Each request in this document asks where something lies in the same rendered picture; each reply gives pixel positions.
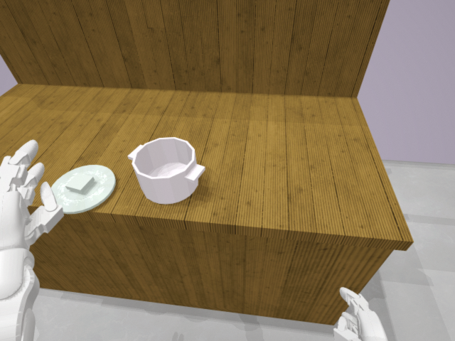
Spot robot left forearm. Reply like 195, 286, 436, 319
0, 248, 40, 341

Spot left robot hand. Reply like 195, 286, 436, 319
0, 140, 64, 250

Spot pot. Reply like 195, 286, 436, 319
128, 137, 205, 205

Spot knob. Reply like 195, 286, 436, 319
65, 173, 95, 193

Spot right robot hand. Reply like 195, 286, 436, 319
333, 287, 388, 341

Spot lid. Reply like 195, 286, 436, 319
51, 165, 116, 214

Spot table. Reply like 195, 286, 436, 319
0, 0, 414, 325

